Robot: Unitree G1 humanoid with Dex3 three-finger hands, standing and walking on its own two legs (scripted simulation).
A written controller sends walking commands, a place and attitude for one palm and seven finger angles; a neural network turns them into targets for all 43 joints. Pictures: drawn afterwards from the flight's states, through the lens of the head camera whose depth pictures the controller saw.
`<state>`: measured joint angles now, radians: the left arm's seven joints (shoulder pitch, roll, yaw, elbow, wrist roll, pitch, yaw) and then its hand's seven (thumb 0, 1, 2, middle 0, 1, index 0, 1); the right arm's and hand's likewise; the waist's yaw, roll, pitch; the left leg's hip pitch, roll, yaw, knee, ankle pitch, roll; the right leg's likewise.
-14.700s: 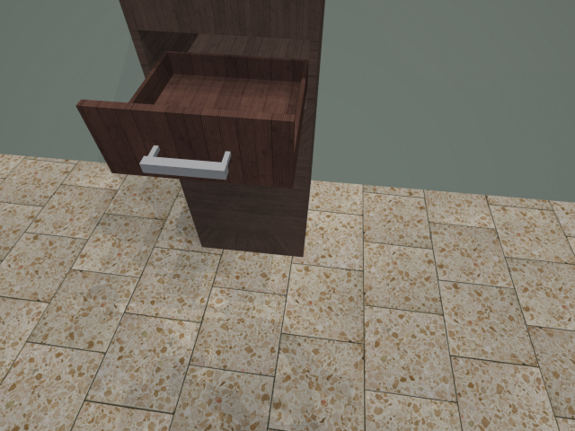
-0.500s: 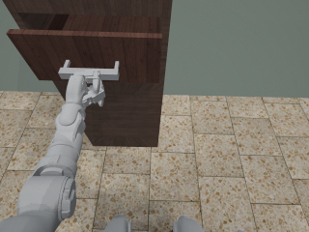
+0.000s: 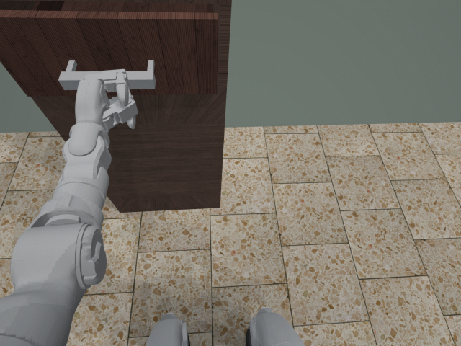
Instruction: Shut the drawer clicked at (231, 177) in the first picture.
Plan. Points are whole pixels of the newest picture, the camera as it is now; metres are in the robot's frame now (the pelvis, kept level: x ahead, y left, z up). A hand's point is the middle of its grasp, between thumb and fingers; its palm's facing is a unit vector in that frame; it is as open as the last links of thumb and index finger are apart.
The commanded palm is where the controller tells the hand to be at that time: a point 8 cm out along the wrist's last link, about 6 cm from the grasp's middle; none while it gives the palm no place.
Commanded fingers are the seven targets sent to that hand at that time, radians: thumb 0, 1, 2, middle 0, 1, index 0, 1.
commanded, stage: push the drawer shut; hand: left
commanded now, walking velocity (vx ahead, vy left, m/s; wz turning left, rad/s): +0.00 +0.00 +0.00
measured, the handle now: (110, 72) +0.58 +0.17 +0.10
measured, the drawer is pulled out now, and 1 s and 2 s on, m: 0.04 0.00 0.00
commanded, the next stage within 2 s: pull the fist back off the drawer in 0.60 s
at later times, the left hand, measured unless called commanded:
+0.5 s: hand (129, 86) +0.55 +0.13 +0.10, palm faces -0.03 -1.00 -0.04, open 3.1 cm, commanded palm +0.57 +0.17 +0.10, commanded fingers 0.00 0.90 0.90 -1.40 -1.60 -1.40 -1.60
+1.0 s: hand (134, 87) +0.55 +0.13 +0.10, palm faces -0.02 -1.00 -0.05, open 3.2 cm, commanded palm +0.55 +0.16 +0.10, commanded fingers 0.00 0.90 0.90 -1.40 -1.60 -1.40 -1.60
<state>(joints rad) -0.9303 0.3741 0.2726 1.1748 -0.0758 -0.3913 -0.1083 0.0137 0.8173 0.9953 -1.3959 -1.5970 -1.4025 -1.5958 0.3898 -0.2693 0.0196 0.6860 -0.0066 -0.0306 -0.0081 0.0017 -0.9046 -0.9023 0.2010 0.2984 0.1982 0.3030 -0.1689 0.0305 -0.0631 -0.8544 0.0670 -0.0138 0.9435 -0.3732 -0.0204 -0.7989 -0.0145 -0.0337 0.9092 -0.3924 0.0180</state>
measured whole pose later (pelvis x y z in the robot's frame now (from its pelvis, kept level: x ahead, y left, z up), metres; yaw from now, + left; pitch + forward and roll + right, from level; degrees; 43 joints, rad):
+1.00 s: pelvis -0.01 +0.01 -0.01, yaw +0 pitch +21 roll -3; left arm -1.15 0.45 0.26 1.30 -0.02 -0.35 -0.04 0.03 0.78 1.04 -1.40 -1.60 -1.40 -1.60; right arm 0.43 -0.28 0.05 0.68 -0.04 -0.04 0.00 0.00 -0.90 -0.90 0.20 0.30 0.20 0.30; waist -0.24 0.04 -0.07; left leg -1.00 0.05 -0.03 1.01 -0.37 0.00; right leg -0.92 -0.02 -0.04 0.94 -0.38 0.03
